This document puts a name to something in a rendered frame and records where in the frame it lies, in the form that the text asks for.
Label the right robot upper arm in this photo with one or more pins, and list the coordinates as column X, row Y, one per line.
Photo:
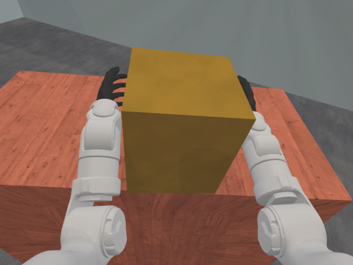
column 294, row 234

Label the left robot upper arm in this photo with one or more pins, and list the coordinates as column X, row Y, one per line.
column 91, row 235

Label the pedestal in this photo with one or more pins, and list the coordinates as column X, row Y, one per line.
column 42, row 116

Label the robot left forearm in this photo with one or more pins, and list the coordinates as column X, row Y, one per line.
column 99, row 155

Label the carton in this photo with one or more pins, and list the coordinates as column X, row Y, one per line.
column 184, row 118

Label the right robot hand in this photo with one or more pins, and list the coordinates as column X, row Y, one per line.
column 248, row 92

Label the robot right forearm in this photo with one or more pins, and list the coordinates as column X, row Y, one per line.
column 274, row 183

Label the left robot hand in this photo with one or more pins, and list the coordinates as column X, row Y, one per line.
column 107, row 87

